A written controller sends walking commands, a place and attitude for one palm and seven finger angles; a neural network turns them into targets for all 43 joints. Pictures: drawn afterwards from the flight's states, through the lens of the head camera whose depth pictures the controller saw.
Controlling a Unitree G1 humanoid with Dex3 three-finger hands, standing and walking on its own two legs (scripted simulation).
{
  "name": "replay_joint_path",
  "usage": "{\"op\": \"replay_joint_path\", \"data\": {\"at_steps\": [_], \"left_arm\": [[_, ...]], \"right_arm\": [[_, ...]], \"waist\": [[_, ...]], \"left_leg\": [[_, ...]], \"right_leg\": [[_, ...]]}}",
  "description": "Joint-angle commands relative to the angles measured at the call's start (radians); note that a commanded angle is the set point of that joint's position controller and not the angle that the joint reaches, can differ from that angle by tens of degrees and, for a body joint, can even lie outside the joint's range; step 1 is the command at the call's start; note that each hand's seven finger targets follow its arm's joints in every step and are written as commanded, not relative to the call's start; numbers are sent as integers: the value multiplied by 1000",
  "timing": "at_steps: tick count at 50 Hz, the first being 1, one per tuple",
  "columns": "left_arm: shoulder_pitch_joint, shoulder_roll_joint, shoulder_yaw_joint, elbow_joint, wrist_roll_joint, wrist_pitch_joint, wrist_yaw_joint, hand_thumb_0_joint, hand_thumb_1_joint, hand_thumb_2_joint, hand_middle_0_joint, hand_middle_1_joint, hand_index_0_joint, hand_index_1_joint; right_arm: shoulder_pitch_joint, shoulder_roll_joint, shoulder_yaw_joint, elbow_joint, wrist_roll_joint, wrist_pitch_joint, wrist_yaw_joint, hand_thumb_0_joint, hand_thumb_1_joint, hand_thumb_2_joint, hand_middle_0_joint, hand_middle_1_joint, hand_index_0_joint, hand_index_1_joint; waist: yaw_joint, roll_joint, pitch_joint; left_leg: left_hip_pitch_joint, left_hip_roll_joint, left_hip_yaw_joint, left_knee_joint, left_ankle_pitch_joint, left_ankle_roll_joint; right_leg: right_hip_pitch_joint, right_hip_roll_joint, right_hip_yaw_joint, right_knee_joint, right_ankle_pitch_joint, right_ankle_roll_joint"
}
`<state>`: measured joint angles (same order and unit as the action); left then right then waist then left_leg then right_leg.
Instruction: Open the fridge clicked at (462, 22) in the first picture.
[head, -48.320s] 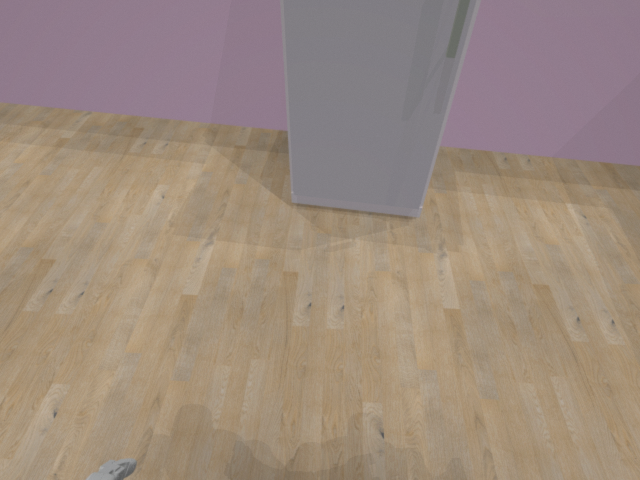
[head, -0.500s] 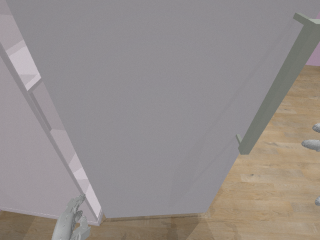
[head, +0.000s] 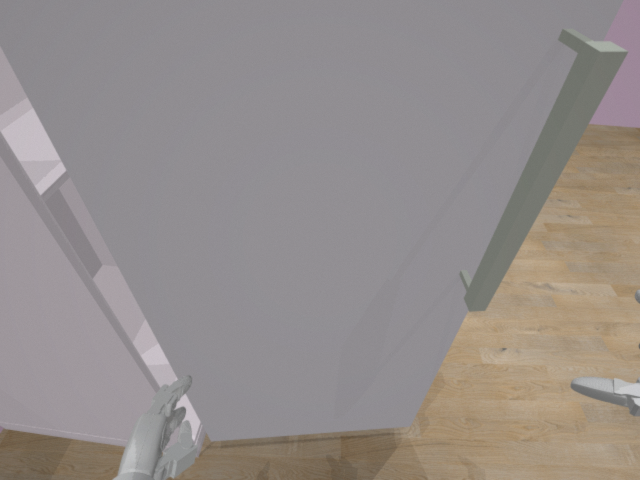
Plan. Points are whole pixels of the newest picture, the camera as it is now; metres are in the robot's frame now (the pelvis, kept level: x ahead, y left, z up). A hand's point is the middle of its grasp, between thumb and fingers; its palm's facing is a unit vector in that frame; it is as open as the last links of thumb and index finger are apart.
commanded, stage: draw the hand back to the body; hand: right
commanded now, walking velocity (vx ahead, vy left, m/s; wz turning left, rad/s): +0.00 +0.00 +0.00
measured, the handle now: (512, 199) +0.39 -0.23 +0.19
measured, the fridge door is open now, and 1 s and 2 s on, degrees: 78 78 78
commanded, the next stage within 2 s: step back with the hand held close in 0.90 s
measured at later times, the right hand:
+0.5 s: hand (609, 340) +0.21 -0.26 +0.16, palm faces +0.46 +0.80 -0.38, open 8.9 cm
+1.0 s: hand (598, 351) +0.20 -0.25 +0.16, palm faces +0.46 +0.80 -0.38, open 7.4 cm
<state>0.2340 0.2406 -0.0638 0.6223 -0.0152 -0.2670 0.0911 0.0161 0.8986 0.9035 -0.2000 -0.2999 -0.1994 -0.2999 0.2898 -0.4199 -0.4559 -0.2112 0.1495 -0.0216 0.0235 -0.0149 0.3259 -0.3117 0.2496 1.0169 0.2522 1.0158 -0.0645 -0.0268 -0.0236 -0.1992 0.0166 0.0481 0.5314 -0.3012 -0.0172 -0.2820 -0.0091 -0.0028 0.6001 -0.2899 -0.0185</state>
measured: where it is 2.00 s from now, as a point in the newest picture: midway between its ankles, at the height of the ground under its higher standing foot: outside the picture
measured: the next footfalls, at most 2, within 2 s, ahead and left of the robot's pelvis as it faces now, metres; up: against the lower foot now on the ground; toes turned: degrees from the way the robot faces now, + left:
left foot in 1.78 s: -0.04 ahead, +0.12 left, +0.00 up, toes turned -5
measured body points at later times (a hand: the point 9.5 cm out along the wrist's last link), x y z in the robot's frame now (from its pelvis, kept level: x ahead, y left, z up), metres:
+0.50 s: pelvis +0.02 +0.01 +0.01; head -0.01 +0.02 +0.46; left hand +0.21 +0.23 -0.07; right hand +0.18 -0.30 +0.19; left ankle -0.01 +0.13 -0.73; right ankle +0.02 -0.10 -0.73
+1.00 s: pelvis +0.01 +0.02 +0.01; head -0.02 +0.04 +0.46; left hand +0.20 +0.24 -0.07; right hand +0.17 -0.29 +0.19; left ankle -0.01 +0.13 -0.73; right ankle +0.02 -0.10 -0.73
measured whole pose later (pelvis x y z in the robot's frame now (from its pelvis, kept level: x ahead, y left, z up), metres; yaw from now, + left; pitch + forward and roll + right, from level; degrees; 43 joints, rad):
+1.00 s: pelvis +0.01 +0.02 +0.01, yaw +1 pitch -5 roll +0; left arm 0.20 0.22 -0.03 0.66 0.00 -0.15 0.10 0.02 0.90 0.90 -0.20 -0.30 -0.20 -0.30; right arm 0.44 -0.35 -0.34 -0.35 0.08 -0.07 -0.10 0.01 -0.89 -0.90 0.21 0.30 0.21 0.30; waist -0.08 -0.05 0.01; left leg -0.08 0.00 0.04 0.45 -0.29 0.01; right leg -0.13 -0.02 -0.01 0.47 -0.25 0.01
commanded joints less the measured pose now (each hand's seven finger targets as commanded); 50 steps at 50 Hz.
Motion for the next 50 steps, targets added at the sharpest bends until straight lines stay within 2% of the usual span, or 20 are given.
{"op": "replay_joint_path", "data": {"at_steps": [1, 3, 4, 6, 7, 11, 14, 17, 20, 22, 25, 26, 28, 29, 31, 34, 40, 44, 46, 50], "left_arm": [[-120, 127, 73, -123, 3, -32, 9, 0, 900, 900, -200, -300, -200, -300], [-128, 120, 72, -118, 5, -22, 8, 0, 900, 900, -200, -300, -200, -300], [-135, 125, 73, -111, 5, -13, 11, 0, 900, 900, -200, -300, -200, -300], [-135, 120, 74, -113, 5, 0, 9, 0, 900, 900, -200, -300, -200, -300], [-139, 115, 74, -112, 6, 6, 9, 0, 900, 900, -200, -300, -200, -300], [-147, 110, 73, -118, 10, 22, 3, 0, 900, 900, -200, -300, -200, -300], [-157, 110, 74, -121, 11, 34, -1, 0, 900, 900, -200, -300, -200, -300], [-158, 98, 75, -129, 9, 49, -3, 0, 900, 900, -200, -300, -200, -300], [-163, 96, 77, -134, 8, 59, -2, 0, 900, 900, -200, -300, -200, -300], [-164, 92, 77, -139, 9, 60, -1, 0, 900, 900, -200, -300, -200, -300], [-167, 91, 78, -139, 11, 61, 1, 0, 900, 900, -200, -300, -200, -300], [-167, 92, 78, -144, 11, 61, 1, 0, 900, 900, -200, -300, -200, -300], [-171, 88, 78, -139, 9, 64, 5, 0, 900, 900, -200, -300, -200, -300], [-173, 94, 80, -135, 11, 65, 9, 0, 900, 900, -200, -300, -200, -300], [-171, 89, 79, -136, 11, 64, 11, 0, 900, 900, -200, -300, -200, -300], [-176, 91, 81, -133, 12, 64, 15, 0, 900, 900, -200, -300, -200, -300], [-179, 87, 79, -129, 13, 57, 17, 0, 900, 900, -200, -300, -200, -300], [-184, 90, 81, -129, 15, 55, 19, 0, 900, 900, -200, -300, -200, -300], [-182, 86, 78, -131, 14, 55, 18, 0, 900, 900, -200, -300, -200, -300], [-180, 85, 77, -127, 15, 53, 16, 0, 900, 900, -200, -300, -200, -300]], "right_arm": [[-130, -220, -87, -292, -50, -108, -135, 0, 6, -462, 231, 831, 231, 831], [-116, -190, -59, -276, -60, -109, -148, 0, -66, -497, 229, 789, 229, 789], [-111, -180, -50, -262, -64, -107, -151, 0, -102, -515, 227, 767, 227, 767], [-140, -173, -34, -286, -72, -108, -155, 0, -175, -550, 225, 725, 225, 725], [-111, -168, -32, -277, -72, -106, -158, 0, -211, -567, 224, 704, 224, 704], [-74, -152, -17, -313, -75, -107, -157, 0, -356, -637, 219, 619, 219, 619], [-24, -152, -26, -314, -75, -105, -156, 0, -465, -690, 215, 555, 215, 555], [13, -148, -30, -315, -71, -103, -150, 0, -574, -743, 211, 491, 211, 491], [31, -139, -19, -335, -71, -107, -147, 0, -682, -795, 207, 427, 207, 427], [38, -139, -17, -357, -71, -108, -146, 0, -755, -830, 205, 385, 205, 385], [64, -128, -5, -363, -71, -109, -145, 0, -864, -882, 201, 321, 201, 321], [60, -134, -6, -385, -71, -110, -145, 0, -900, -900, 200, 300, 200, 300], [54, -134, -8, -370, -70, -109, -146, 0, -900, -900, 200, 300, 200, 300], [41, -143, -16, -377, -70, -112, -147, 0, -900, -900, 200, 300, 200, 300], [43, -146, -19, -370, -72, -113, -148, 0, -900, -900, 200, 300, 200, 300], [51, -141, -17, -356, -69, -112, -146, 0, -900, -900, 200, 300, 200, 300], [40, -131, -3, -348, -69, -117, -145, 0, -900, -900, 200, 300, 200, 300], [38, -138, -10, -349, -67, -117, -142, 0, -900, -900, 200, 300, 200, 300], [27, -140, -9, -362, -69, -120, -142, 0, -900, -900, 200, 300, 200, 300], [38, -131, -5, -353, -68, -119, -140, 0, -900, -900, 200, 300, 200, 300]], "waist": [[2, -108, -110], [3, -92, -84], [4, -42, -65], [6, -63, -81], [4, -67, -72], [-5, -50, -78], [-14, -42, -62], [-12, -25, -50], [-12, -44, -36], [-12, -52, -52], [-11, -31, -29], [-13, -21, -45], [-9, -35, -24], [-9, -19, -20], [-13, -45, -31], [-13, -3, -22], [-10, -36, -9], [-14, 11, -6], [-13, -23, -13], [-12, -24, -7]], "left_leg": [[-14, 4, -10, -80, 103, 45], [-18, 6, -7, -80, 110, 44], [-17, 3, -4, -90, 113, 43], [-6, 6, -6, -86, 135, 44], [-3, 6, -5, -87, 140, 42], [29, 7, -1, -93, 192, 43], [47, 6, 1, -104, 197, 44], [50, 7, -1, -113, 218, 39], [47, 8, -5, -129, 217, 39], [52, 8, -7, -129, 225, 36], [49, 12, -8, -141, 237, 35], [53, 10, -10, -142, 244, 34], [35, 10, -13, -151, 220, 31], [40, 11, -12, -160, 222, 33], [39, 14, -17, -158, 228, 32], [40, 13, -16, -168, 231, 28], [26, 16, -22, -180, 185, 26], [32, 12, -21, -187, 190, 24], [33, 13, -23, -182, 187, 25], [36, 12, -21, -184, 189, 26]], "right_leg": [[100, -20, 55, -164, 78, 0], [109, -20, 53, -172, 102, 0], [109, -22, 53, -175, 113, -4], [130, -22, 54, -176, 149, 0], [137, -22, 52, -180, 162, 1], [163, -26, 52, -185, 250, 6], [161, -26, 47, -195, 268, 9], [162, -25, 29, -191, 264, 5], [164, -24, 20, -189, 250, -1], [175, -20, 13, -189, 251, -2], [163, -19, 6, -179, 242, -9], [172, -16, 6, -178, 246, -12], [171, -13, -3, -178, 221, -12], [172, -14, -1, -179, 224, -14], [180, -11, -5, -173, 222, -16], [185, -11, -9, -173, 224, -20], [191, -9, -10, -178, 186, -21], [191, -9, -10, -182, 194, -23], [195, -6, -8, -184, 190, -21], [196, -9, -7, -189, 193, -19]]}}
